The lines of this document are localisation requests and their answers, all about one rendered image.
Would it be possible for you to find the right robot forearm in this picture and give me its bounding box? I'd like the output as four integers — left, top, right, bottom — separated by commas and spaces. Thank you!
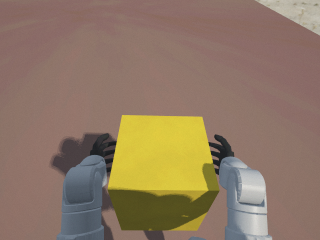
219, 156, 273, 240

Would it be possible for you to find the right robot hand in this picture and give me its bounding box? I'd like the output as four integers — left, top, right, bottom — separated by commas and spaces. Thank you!
208, 134, 235, 175

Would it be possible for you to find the carton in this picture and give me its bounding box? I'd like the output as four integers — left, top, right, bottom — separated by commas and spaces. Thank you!
107, 115, 220, 231

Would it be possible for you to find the left robot hand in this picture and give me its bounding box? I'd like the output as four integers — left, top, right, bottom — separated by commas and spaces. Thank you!
90, 133, 117, 173

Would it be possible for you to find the left robot forearm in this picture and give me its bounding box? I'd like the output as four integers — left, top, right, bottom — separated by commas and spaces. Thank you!
56, 155, 108, 240

